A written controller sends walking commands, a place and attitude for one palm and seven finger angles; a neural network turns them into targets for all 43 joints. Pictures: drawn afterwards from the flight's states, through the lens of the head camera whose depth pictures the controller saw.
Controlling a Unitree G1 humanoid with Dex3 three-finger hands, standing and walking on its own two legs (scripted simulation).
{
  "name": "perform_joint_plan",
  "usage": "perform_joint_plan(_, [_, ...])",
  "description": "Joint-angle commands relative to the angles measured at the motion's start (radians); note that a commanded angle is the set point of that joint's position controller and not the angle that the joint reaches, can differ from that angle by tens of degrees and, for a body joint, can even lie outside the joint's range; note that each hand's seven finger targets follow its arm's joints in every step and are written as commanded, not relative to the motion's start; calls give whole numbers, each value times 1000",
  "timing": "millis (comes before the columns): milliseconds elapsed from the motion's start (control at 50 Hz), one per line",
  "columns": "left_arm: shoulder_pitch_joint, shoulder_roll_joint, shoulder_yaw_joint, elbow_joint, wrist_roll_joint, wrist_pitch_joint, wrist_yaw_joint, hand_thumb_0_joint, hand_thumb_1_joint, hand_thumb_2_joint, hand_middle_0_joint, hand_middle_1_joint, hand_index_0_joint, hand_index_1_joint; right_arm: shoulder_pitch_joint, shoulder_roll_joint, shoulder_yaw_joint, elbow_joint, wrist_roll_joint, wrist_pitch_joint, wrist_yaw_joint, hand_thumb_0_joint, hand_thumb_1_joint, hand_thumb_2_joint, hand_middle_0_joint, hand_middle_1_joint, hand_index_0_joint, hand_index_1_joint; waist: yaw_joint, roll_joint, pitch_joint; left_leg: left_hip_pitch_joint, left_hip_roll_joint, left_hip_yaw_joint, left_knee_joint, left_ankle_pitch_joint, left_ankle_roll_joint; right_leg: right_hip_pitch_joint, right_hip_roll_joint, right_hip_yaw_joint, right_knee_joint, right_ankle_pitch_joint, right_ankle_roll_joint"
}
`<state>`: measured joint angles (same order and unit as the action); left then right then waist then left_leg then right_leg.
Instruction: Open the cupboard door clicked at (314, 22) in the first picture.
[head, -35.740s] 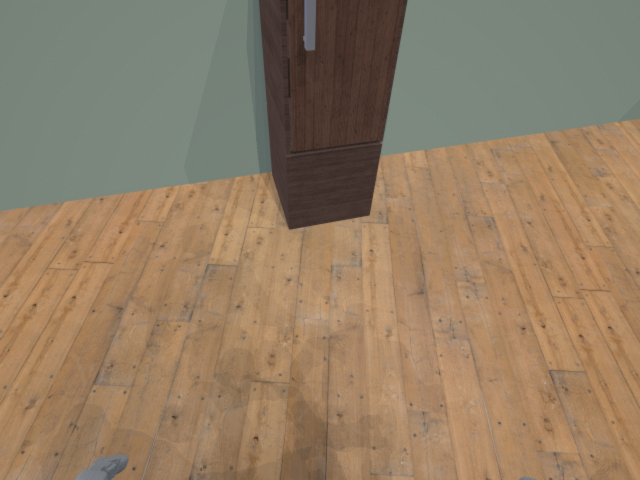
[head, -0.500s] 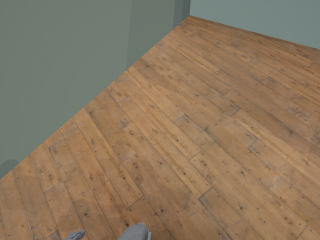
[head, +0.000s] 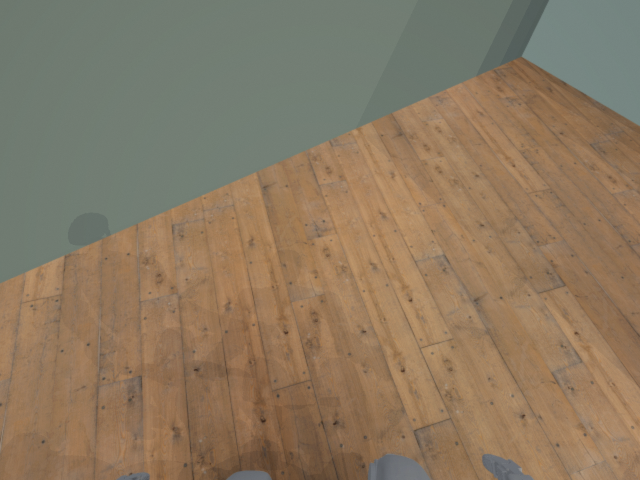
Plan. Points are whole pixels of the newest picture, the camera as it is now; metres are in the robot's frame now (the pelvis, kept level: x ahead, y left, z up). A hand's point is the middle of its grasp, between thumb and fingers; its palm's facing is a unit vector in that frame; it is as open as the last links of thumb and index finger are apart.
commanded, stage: turn to face it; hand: left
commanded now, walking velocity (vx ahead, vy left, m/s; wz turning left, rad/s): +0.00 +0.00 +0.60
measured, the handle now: out of the picture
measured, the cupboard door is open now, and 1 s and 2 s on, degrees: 41 41 41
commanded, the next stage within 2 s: none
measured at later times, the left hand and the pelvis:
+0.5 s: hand out of the picture +0.02 +0.14 -0.15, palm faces +0.31 -0.92 -0.25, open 7.3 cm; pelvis +0.02 -0.06 +0.01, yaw +18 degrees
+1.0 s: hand out of the picture +0.02 +0.18 -0.15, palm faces +0.54 -0.80 -0.28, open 7.4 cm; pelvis +0.04 -0.06 +0.00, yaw +34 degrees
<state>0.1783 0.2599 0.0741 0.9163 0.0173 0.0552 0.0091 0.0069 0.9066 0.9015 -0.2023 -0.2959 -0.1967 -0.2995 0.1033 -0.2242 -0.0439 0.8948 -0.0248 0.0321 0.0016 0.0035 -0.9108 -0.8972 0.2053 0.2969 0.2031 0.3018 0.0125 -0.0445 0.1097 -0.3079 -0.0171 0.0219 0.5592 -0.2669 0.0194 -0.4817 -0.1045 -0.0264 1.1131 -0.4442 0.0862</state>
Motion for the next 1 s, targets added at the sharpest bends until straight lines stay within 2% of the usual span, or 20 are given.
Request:
perform_joint_plan(0, [6,63,16,-81,3,-20,-2,0,900,900,-200,-300,-200,-300,33,-216,-65,-54,1,-17,-10,0,-900,-900,200,300,200,300,-21,175,-130,58,226,-258,-238,173,131,12,25,12,-123,36,1])
perform_joint_plan(60, [-13,54,13,-101,1,-27,-1,0,900,900,-200,-300,-200,-300,37,-220,-73,-55,-4,-9,-7,0,-900,-900,200,300,200,300,-27,208,-126,28,218,-299,-218,137,131,86,57,-5,-287,12,-5])
perform_joint_plan(120, [76,60,18,-86,-5,-46,2,0,900,900,-200,-300,-200,-300,-1,-214,-80,-68,4,-4,-7,0,-900,-900,200,300,200,300,19,181,-164,-44,177,-300,-106,216,93,293,94,-32,-560,154,-12])
perform_joint_plan(140, [131,105,27,-81,0,-58,7,0,900,900,-200,-300,-200,-300,-11,-184,-77,-77,14,-5,-4,0,-900,-900,200,300,200,300,48,90,-189,-127,118,-260,-15,123,45,421,34,27,-720,218,-23])
perform_joint_plan(160, [151,203,47,-78,16,-71,18,0,900,900,-200,-300,-200,-300,19,-100,-66,-91,22,-7,1,0,-900,-900,200,300,200,300,52,-219,-206,-304,-29,-95,231,-163,-41,542,-246,311,-845,262,-108])
perform_joint_plan(180, [137,244,44,-87,13,-67,24,0,900,900,-200,-300,-200,-300,-6,-114,-66,-103,16,-7,4,0,-900,-900,200,300,200,300,58,-298,-184,-318,-36,-62,495,-381,-59,423,-417,432,-850,397,-210])
perform_joint_plan(200, [100,204,33,-96,9,-67,26,0,900,900,-200,-300,-200,-300,6,-125,-66,-99,10,-1,10,0,-900,-900,200,300,200,300,32,-200,-158,-310,5,-103,627,-331,-50,360,-379,340,-821,405,-239])
perform_joint_plan(240, [10,119,15,-113,1,-66,31,0,900,900,-200,-300,-200,-300,34,-113,-71,-47,8,17,14,0,-900,-900,200,300,200,300,-23,-184,-125,-316,41,-82,714,-205,-74,349,-263,189,-778,543,-192])
perform_joint_plan(280, [18,95,3,-110,0,-72,27,0,900,900,-200,-300,-200,-300,29,-87,-54,-35,11,22,23,0,-900,-900,200,300,200,300,-29,-169,-126,-310,45,-33,661,-154,-93,399,-203,35,-735,732,-167])
perform_joint_plan(460, [129,151,31,-61,13,-69,27,0,900,900,-200,-300,-200,-300,-66,-54,-29,-57,18,10,30,0,-900,-900,200,300,200,300,34,-165,-146,-158,33,90,204,-181,-73,501,-265,-61,-647,883,-187])
perform_joint_plan(520, [91,165,37,-62,6,-66,19,0,900,900,-200,-300,-200,-300,11,-84,-36,-46,14,5,26,0,-900,-900,200,300,200,300,-19,-141,-158,23,9,117,27,-47,-49,391,-257,-119,-551,794,-143])
perform_joint_plan(540, [71,154,35,-65,1,-63,15,0,900,900,-200,-300,-200,-300,79,-114,-46,-29,10,-1,26,0,-900,-900,200,300,200,300,-61,-81,-187,163,28,85,-89,77,-35,303,-238,-152,-428,693,-105])
perform_joint_plan(560, [62,104,27,-94,-8,-57,8,0,900,900,-200,-300,-200,-300,160,-222,-74,-15,2,-11,20,0,-900,-900,200,300,200,300,-105,181,-251,346,232,-183,-140,324,58,83,-130,-192,-207,287,-37])
perform_joint_plan(580, [3,48,5,-142,-10,-47,8,0,900,900,-200,-300,-200,-300,223,-310,-95,-8,4,-8,8,0,-900,-900,200,300,200,300,-137,383,-257,373,444,-478,-184,696,207,-117,-13,-120,11,-256,9])
perform_joint_plan(600, [-30,83,10,-152,-1,-33,14,0,900,900,-200,-300,-200,-300,231,-302,-88,5,7,-2,3,0,-900,-900,200,300,200,300,-127,241,-259,344,466,-424,-170,631,249,-131,-31,3,84,-230,-13])
perform_joint_plan(640, [-46,74,17,-123,3,-29,11,0,900,900,-200,-300,-200,-300,111,-240,-76,-39,1,-11,-12,0,-900,-900,200,300,200,300,-76,223,-187,190,346,-352,-211,311,190,-121,-40,23,89,-81,-8])
perform_joint_plan(700, [12,77,23,-78,9,-18,-4,0,900,900,-200,-300,-200,-300,26,-206,-58,-59,2,-17,-14,0,-900,-900,200,300,200,300,-21,173,-106,57,251,-268,-272,126,125,-69,-15,33,57,60,-3])
perform_joint_plan(880, [-46,52,11,-117,1,-31,2,0,900,900,-200,-300,-200,-300,93,-207,-74,-40,-2,-14,-9,0,-900,-900,200,300,200,300,-44,185,-160,108,218,-344,-214,217,144,38,61,13,-284,20,-3])
perform_joint_plan(960, [60,65,16,-93,-8,-47,9,0,900,900,-200,-300,-200,-300,36,-196,-80,-57,6,-5,-9,0,-900,-900,200,300,200,300,9,202,-184,-15,162,-355,-111,271,96,301,96,-8,-601,161,-20])
perform_joint_plan(980, [102,101,26,-87,-4,-58,15,0,900,900,-200,-300,-200,-300,31,-163,-77,-64,14,-5,-6,0,-900,-900,200,300,200,300,33,117,-204,-108,109,-324,-40,173,49,436,31,49,-743,224,-36])
